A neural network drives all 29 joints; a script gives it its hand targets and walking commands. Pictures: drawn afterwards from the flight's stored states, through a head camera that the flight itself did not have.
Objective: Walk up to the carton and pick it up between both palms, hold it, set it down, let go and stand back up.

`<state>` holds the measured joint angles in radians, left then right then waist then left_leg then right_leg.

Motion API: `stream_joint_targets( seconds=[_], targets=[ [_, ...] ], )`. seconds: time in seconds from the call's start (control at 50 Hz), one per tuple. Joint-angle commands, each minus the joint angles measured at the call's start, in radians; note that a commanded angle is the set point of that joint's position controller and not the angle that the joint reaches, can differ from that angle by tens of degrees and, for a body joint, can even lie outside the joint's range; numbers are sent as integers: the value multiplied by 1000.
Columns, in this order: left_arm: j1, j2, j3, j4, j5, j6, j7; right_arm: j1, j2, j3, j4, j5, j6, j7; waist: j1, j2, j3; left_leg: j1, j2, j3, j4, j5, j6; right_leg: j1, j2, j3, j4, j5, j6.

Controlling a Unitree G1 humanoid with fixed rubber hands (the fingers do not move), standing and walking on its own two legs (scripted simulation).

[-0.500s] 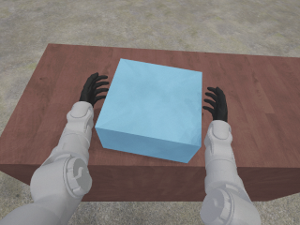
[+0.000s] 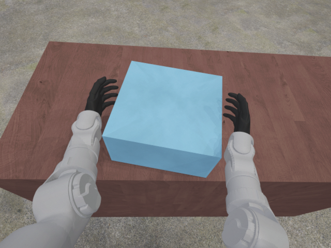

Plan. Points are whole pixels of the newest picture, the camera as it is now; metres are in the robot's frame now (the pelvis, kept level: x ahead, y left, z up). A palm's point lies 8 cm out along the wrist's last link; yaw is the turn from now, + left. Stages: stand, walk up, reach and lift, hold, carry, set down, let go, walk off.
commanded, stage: set down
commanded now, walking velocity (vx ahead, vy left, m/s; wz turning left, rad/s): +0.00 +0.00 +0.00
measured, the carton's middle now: (167, 117) +0.47 +0.00 -0.03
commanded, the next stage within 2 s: none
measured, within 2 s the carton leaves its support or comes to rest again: neither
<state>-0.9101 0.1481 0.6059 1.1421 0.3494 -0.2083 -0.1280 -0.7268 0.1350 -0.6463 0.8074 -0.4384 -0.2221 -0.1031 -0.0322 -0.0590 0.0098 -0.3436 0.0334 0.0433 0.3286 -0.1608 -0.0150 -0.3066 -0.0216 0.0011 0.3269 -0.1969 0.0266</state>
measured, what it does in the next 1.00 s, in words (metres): shifts its weight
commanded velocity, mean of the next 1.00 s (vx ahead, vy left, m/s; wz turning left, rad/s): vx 0.00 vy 0.00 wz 0.00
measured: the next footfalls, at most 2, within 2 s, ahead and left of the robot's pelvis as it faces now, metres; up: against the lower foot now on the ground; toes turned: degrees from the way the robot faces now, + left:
none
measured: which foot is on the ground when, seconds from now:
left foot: down 0.00-1.00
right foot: down 0.00-1.00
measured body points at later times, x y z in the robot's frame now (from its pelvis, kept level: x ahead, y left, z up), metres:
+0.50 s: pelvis +0.00 +0.00 -0.01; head +0.08 +0.03 +0.43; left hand +0.46 +0.20 +0.03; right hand +0.41 -0.18 +0.02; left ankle -0.01 +0.13 -0.75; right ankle -0.03 -0.13 -0.75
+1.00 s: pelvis -0.06 +0.00 -0.04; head +0.03 +0.05 +0.40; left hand +0.44 +0.26 +0.07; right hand +0.41 -0.23 +0.08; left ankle -0.01 +0.13 -0.75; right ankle -0.03 -0.13 -0.75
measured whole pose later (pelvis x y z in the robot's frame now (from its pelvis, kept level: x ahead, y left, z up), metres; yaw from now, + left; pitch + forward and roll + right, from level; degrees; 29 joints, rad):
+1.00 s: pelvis -0.06 +0.00 -0.04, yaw +1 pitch +25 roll -2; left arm -1.20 0.53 -0.39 1.59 -0.54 -0.30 -0.07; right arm -1.08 -0.31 0.08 1.36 0.46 -0.16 -0.05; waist -0.14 -0.04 -0.27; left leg -0.91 0.05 -0.01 0.68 -0.20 -0.02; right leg -0.84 -0.01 -0.04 0.65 -0.24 0.01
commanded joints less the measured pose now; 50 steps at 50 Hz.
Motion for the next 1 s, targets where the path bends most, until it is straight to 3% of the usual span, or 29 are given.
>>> stream_joint_targets(
  seconds=[0.0,0.16,0.22,0.26,0.32,0.36,0.44,0.5,0.54,0.62,0.68,0.72,0.8,0.92,0.98],
  targets=[
    [-390,-398,-168,66,65,-8,-128,-289,475,313,119,-65,26,153,17,61,-444,203,-18,83,33,344,20,187,7,-85,38,452,48],
    [-375,-353,-171,45,60,-8,-106,-287,404,293,124,-47,23,159,33,107,-443,306,-5,76,72,460,2,52,30,-102,15,336,29],
    [-364,-240,-179,39,28,-19,-75,-273,283,288,132,-4,14,136,33,116,-447,295,-8,75,90,479,-3,45,33,-96,25,347,31],
    [-356,-63,-177,48,-14,-27,-25,-247,106,277,177,64,11,103,38,137,-476,278,-9,77,98,472,-7,42,38,-82,32,317,23],
    [-401,160,-297,77,-201,-57,70,-309,-106,375,234,273,-25,22,19,153,-579,209,-9,67,142,482,-17,20,56,-57,50,336,13],
    [-432,247,-377,157,-324,-79,99,-357,-178,449,296,398,-41,-12,3,143,-650,119,-15,58,174,456,-19,35,53,-37,81,403,7],
    [-558,342,-530,278,-519,-163,105,-489,-292,525,314,538,-98,-49,-27,133,-849,22,-28,38,255,463,-44,32,48,-40,179,575,26],
    [-592,405,-600,379,-584,-192,94,-544,-388,575,351,621,-118,-55,-36,137,-893,4,-38,30,297,479,-59,6,49,-53,217,608,32],
    [-607,419,-645,425,-617,-197,85,-569,-438,599,390,666,-128,-53,-45,145,-882,40,-34,18,330,509,-71,-79,57,-69,230,582,32],
    [-616,435,-734,498,-679,-194,64,-589,-505,642,465,733,-122,-51,-75,95,-830,18,-35,12,346,416,-59,-164,59,-81,231,465,32],
    [-654,418,-829,515,-741,-187,48,-619,-536,682,525,799,-99,-33,-93,142,-776,45,-29,-6,355,385,-72,-286,60,-95,225,345,13],
    [-691,434,-864,471,-777,-192,47,-636,-558,696,508,832,-86,-14,-89,177,-811,69,-26,-12,365,385,-78,-353,58,-101,223,282,4],
    [-797,470,-956,372,-880,-179,53,-725,-600,709,406,874,-29,24,-83,218,-889,55,-20,-25,355,245,-64,-461,50,-110,233,104,-9],
    [-863,495,-1009,291,-902,-103,54,-766,-649,704,435,909,54,66,-84,311,-934,86,-18,-47,349,157,-59,-535,41,-110,238,43,-28],
    [-868,499,-1015,325,-897,-59,53,-800,-670,681,453,889,76,70,-88,300,-918,86,-20,-49,342,130,-52,-529,42,-115,225,22,-29]
  ],
)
